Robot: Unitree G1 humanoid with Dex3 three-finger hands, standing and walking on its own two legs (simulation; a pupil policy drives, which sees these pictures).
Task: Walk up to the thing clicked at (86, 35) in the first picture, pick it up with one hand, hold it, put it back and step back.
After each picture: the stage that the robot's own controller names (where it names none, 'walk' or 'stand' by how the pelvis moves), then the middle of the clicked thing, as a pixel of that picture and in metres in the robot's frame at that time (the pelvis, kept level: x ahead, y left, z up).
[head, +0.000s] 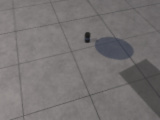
stand; (87, 37) +1.45 -0.07 -0.72
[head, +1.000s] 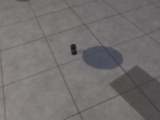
walk; (73, 49) +1.33 +0.18 -0.69
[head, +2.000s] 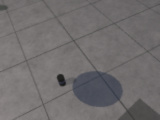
walk; (61, 80) +0.83 +0.28 -0.71
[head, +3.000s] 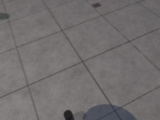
walk; (68, 116) +0.48 +0.18 -0.71
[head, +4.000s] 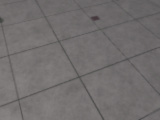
stand; out of the picture +0.35 +0.13 -0.71
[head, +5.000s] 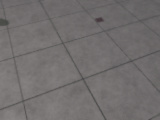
stand; out of the picture +0.35 +0.13 -0.72
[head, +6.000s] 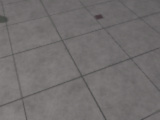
stand; out of the picture +0.36 +0.14 -0.73
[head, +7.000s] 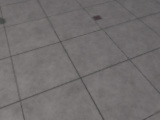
stand; out of the picture +0.34 +0.15 -0.73
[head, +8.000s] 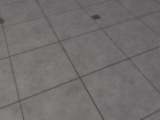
stand; out of the picture +0.34 +0.15 -0.73
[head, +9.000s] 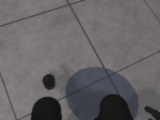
go down; (49, 82) +0.41 +0.13 -0.45
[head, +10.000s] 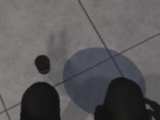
go down; (43, 65) +0.44 +0.15 -0.32
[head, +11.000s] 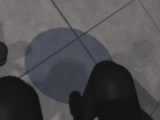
close in; out of the picture +0.43 +0.18 -0.24
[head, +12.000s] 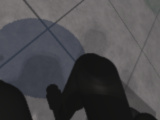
close; out of the picture +0.43 +0.20 -0.23
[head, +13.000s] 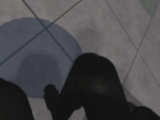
lift; out of the picture +0.43 +0.20 -0.23
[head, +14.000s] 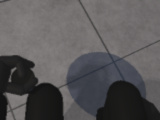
lift; (24, 81) +0.32 +0.20 -0.11
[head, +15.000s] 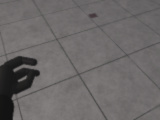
go down; out of the picture +0.31 +0.03 -0.69
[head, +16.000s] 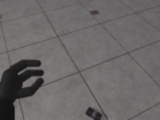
go down; (93, 114) +0.52 -0.09 -0.70
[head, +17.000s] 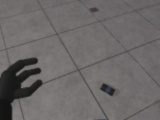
stand; (107, 89) +0.71 -0.24 -0.71
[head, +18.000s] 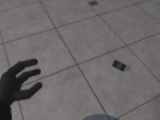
stand; (119, 65) +0.91 -0.38 -0.70
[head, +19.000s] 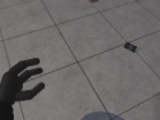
stand; (130, 47) +1.11 -0.53 -0.68
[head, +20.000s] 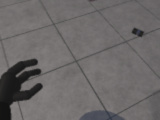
stand; (137, 32) +1.30 -0.67 -0.68
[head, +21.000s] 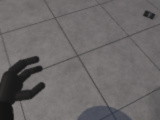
stand; (149, 14) +1.49 -0.82 -0.66
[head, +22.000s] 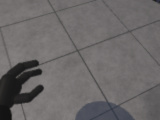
stand; out of the picture +1.68 -0.97 -0.64
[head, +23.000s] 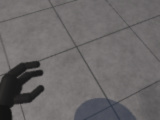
stand; out of the picture +1.87 -1.10 -0.63
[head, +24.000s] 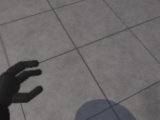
stand; out of the picture +2.06 -1.25 -0.64
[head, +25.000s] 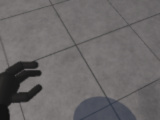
stand; out of the picture +2.23 -1.40 -0.63
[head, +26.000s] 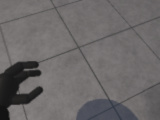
stand; out of the picture +2.40 -1.56 -0.63
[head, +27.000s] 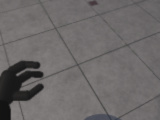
hold; out of the picture +2.57 -1.69 -0.69
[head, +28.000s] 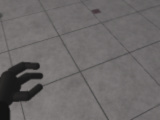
close; out of the picture +2.73 -1.85 -0.71
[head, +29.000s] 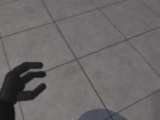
stand; out of the picture +2.93 -1.98 -0.68
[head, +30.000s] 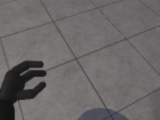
close; out of the picture +3.12 -2.12 -0.67
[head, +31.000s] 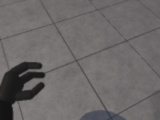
close; out of the picture +3.27 -2.27 -0.68
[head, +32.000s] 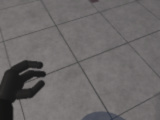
close; out of the picture +3.44 -2.43 -0.69
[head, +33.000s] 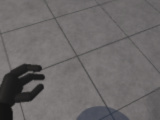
close; out of the picture +3.60 -2.59 -0.68
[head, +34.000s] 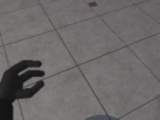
close; out of the picture +3.76 -2.73 -0.69
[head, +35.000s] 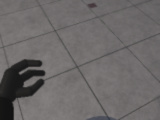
close; out of the picture +3.92 -2.86 -0.70
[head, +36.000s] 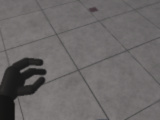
close; out of the picture +4.09 -3.01 -0.70
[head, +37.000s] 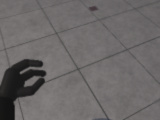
close; out of the picture +4.23 -3.17 -0.70
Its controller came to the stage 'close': yes
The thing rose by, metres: 0.22
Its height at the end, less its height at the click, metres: -0.02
